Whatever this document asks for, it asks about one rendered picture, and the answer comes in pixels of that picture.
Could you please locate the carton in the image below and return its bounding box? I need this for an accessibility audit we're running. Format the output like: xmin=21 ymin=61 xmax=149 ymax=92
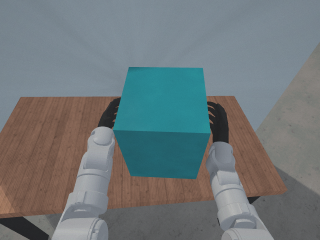
xmin=113 ymin=67 xmax=211 ymax=179

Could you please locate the robot right hand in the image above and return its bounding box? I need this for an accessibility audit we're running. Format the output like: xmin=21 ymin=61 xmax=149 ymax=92
xmin=207 ymin=101 xmax=229 ymax=143

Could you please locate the right robot forearm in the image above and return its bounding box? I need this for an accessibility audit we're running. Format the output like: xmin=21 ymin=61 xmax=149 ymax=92
xmin=205 ymin=141 xmax=274 ymax=240

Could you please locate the table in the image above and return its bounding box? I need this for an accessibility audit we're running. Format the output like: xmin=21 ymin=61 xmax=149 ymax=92
xmin=0 ymin=96 xmax=288 ymax=240

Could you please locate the robot right upper arm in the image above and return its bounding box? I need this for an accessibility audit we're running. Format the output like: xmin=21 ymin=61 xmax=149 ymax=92
xmin=221 ymin=228 xmax=274 ymax=240

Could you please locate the left robot forearm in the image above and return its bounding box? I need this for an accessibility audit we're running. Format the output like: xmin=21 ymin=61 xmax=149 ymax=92
xmin=51 ymin=126 xmax=115 ymax=240

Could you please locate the robot left upper arm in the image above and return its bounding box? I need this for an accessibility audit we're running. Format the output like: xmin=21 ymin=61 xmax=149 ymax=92
xmin=52 ymin=217 xmax=109 ymax=240

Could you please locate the robot left hand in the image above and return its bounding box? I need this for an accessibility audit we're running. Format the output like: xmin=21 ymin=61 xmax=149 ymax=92
xmin=97 ymin=97 xmax=121 ymax=129

